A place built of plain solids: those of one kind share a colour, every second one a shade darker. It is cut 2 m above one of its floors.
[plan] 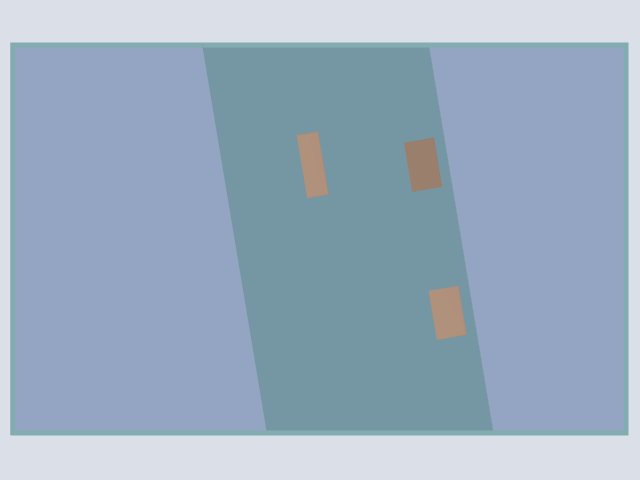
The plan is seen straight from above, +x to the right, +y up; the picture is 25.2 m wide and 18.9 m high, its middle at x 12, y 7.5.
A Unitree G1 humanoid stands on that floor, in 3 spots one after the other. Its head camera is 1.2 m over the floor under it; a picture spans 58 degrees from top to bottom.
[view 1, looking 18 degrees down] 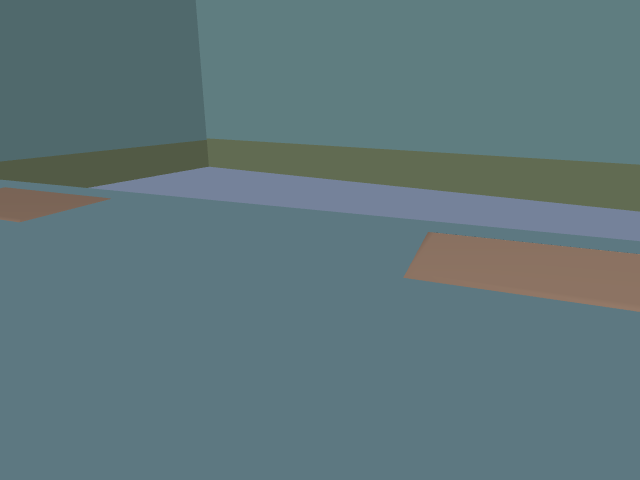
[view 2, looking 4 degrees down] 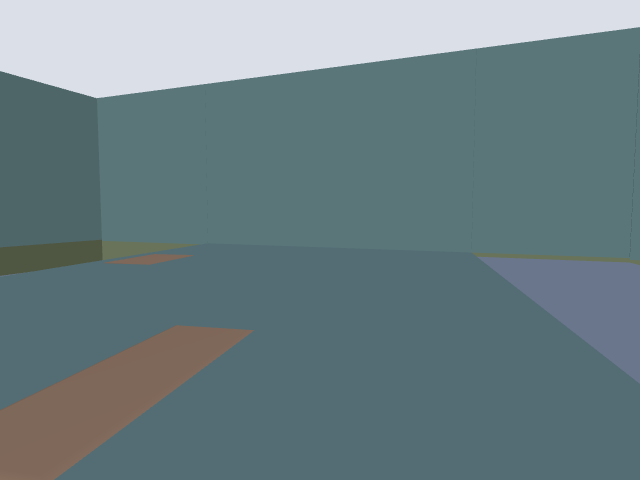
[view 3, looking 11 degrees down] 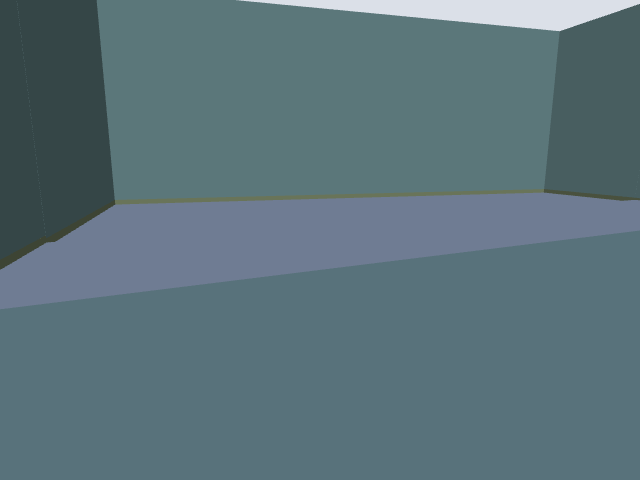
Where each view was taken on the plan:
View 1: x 13.55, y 4.55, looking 31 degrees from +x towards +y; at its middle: deck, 3.88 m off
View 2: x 9.30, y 12.83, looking -68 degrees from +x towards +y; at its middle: wall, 13.88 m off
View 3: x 13.63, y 2.25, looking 164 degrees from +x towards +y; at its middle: piece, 6.88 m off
